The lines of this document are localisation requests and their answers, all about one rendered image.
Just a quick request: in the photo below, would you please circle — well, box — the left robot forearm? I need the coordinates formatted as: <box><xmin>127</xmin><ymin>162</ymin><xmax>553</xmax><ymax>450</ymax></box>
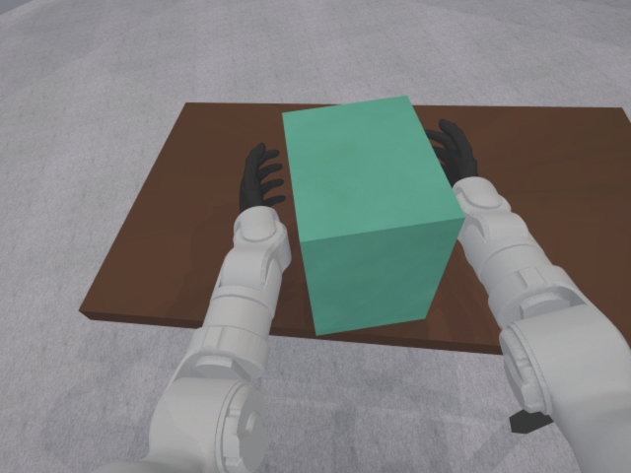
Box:
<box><xmin>149</xmin><ymin>206</ymin><xmax>292</xmax><ymax>449</ymax></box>

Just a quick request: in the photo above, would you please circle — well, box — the robot right hand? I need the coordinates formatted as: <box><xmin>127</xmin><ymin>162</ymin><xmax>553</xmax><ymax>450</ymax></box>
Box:
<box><xmin>424</xmin><ymin>119</ymin><xmax>479</xmax><ymax>188</ymax></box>

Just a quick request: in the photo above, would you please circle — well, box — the right robot forearm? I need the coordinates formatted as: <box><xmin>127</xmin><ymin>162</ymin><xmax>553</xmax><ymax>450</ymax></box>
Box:
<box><xmin>452</xmin><ymin>176</ymin><xmax>631</xmax><ymax>367</ymax></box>

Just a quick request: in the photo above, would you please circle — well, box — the robot left hand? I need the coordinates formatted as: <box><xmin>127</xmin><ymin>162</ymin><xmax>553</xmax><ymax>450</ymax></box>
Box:
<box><xmin>240</xmin><ymin>143</ymin><xmax>286</xmax><ymax>214</ymax></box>

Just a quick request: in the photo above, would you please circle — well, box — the left robot upper arm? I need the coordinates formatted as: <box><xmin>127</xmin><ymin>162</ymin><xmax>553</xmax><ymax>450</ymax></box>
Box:
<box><xmin>91</xmin><ymin>377</ymin><xmax>267</xmax><ymax>473</ymax></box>

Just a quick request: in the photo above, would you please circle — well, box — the carton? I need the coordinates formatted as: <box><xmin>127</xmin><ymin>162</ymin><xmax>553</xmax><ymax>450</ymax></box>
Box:
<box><xmin>282</xmin><ymin>96</ymin><xmax>465</xmax><ymax>336</ymax></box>

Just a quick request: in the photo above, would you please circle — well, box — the right robot upper arm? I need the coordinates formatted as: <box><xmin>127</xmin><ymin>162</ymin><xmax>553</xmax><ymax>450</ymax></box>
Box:
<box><xmin>499</xmin><ymin>304</ymin><xmax>631</xmax><ymax>473</ymax></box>

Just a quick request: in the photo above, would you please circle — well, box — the table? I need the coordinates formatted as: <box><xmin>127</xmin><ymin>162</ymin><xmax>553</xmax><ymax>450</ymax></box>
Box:
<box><xmin>79</xmin><ymin>102</ymin><xmax>631</xmax><ymax>434</ymax></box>

